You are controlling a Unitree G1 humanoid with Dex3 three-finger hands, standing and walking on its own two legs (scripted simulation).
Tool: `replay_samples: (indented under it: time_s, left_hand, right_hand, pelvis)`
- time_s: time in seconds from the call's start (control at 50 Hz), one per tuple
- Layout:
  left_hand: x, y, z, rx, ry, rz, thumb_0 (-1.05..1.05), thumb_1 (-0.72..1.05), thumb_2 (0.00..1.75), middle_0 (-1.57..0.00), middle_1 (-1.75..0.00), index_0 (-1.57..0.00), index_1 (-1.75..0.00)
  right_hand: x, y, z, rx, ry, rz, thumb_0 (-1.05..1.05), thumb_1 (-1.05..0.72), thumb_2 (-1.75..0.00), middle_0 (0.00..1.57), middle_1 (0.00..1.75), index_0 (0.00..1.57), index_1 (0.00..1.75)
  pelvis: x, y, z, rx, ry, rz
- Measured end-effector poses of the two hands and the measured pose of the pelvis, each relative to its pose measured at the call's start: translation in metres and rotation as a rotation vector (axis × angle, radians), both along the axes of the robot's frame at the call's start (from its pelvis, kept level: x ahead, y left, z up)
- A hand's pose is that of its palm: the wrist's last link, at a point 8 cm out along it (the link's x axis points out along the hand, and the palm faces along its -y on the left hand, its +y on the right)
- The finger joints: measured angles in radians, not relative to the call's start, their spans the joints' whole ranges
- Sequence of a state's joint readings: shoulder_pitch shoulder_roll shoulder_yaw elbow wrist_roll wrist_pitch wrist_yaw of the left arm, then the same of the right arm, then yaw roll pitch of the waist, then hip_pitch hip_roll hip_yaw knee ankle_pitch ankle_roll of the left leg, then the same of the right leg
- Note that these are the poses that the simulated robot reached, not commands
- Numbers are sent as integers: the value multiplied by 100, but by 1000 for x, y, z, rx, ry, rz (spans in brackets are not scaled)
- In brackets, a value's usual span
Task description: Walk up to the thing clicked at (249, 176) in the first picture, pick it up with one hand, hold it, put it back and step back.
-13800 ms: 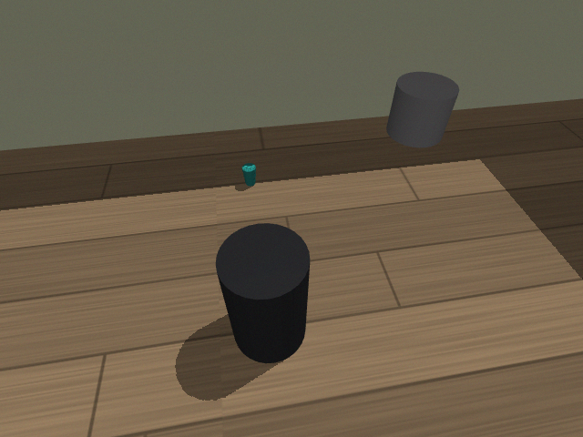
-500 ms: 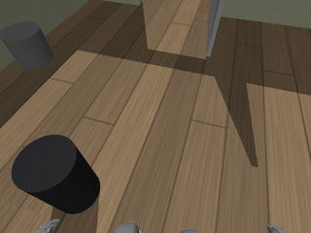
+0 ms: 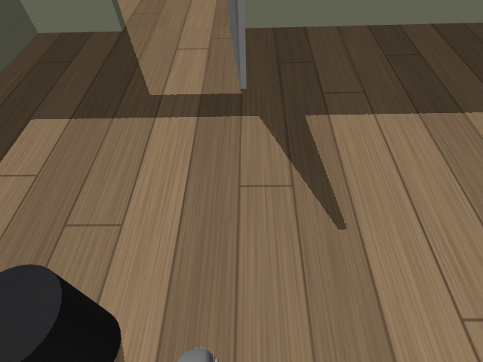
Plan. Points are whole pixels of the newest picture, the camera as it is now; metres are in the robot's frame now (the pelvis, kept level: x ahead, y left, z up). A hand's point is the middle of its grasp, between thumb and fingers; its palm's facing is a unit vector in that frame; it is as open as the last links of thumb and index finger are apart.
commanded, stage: walk up
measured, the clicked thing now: out of the picture +0.27 +1.46 -0.69
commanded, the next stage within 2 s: stand in 0.86 s
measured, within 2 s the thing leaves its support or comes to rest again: neither
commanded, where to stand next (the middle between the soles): +0.07 +0.00 m, yaw -8 degrees
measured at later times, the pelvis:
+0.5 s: pelvis +0.00 +0.01 +0.01, yaw -8 degrees
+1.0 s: pelvis +0.01 +0.01 +0.04, yaw -9 degrees
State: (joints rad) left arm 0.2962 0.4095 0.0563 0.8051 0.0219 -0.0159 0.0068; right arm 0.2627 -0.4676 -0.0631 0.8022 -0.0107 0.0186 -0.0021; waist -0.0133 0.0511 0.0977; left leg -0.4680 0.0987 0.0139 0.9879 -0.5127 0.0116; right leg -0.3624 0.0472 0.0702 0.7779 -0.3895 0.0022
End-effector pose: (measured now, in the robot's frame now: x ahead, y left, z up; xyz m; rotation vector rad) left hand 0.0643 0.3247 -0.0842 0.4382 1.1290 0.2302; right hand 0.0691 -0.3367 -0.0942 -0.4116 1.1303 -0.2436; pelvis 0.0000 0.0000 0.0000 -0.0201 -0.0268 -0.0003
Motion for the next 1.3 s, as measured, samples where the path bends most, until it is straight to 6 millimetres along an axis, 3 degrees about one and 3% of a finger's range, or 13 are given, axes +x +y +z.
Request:
replay_samples:
  time_s: [0.1, 0.22, 0.52, 0.92, 1.1, 1.3]
  left_hand:
    - [15, 1, -11, -18, -4, -43, 1, 90, 90, -21, -30, -21, -30]
    - [42, -6, -16, -46, -29, -79, 1, 90, 90, -21, -30, -21, -30]
    - [60, -27, -5, -65, -8, -133, 1, 90, 90, -21, -30, -21, -30]
    - [90, -41, 4, -96, 36, -161, 1, 90, 90, -20, -30, -21, -30]
    - [88, -39, 9, -108, 38, -129, 1, 90, 90, -20, -30, -21, -30]
    - [74, -30, 9, -104, 51, -95, 1, 90, 90, -20, -30, -21, -30]
  right_hand:
    - [-5, 22, -10, 36, -17, -17, 1, -91, -90, 20, 30, 20, 30]
    - [-26, 42, -11, 77, -11, -51, 1, -91, -90, 20, 30, 21, 30]
    - [-51, 27, -6, 87, 27, -161, 1, -91, -90, 20, 30, 20, 30]
    - [-48, 33, 6, 109, 64, -230, 1, -91, -90, 20, 30, 20, 30]
    - [-35, 38, 11, 113, 65, -213, 1, -91, -90, 20, 30, 20, 30]
    - [-21, 42, 16, 112, 39, -190, 1, -91, -90, 20, 30, 20, 30]
  pelvis:
    - [-1, 10, -5, 13, 4, -34]
    - [-4, 13, -2, 7, -13, -78]
    - [-2, 7, 12, 19, -16, -138]
    - [7, 11, 31, 31, -11, -168]
    - [11, 11, 38, 25, -17, -142]
    - [11, 14, 40, 22, -20, -131]
